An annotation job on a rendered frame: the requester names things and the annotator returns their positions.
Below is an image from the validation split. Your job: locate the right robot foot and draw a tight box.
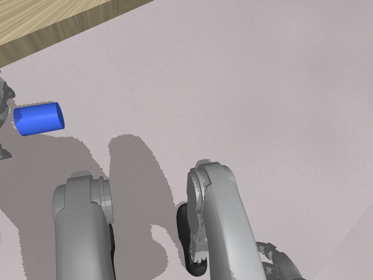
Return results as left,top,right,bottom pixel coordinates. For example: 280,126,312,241
177,203,207,277

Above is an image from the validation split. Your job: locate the right robot hand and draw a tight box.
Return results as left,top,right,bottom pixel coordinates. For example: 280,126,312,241
256,241,303,280

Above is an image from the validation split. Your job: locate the left robot hand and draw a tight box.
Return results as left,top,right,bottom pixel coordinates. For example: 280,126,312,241
0,81,16,160

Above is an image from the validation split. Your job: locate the can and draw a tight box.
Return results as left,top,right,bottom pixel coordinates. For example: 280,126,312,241
13,102,65,136

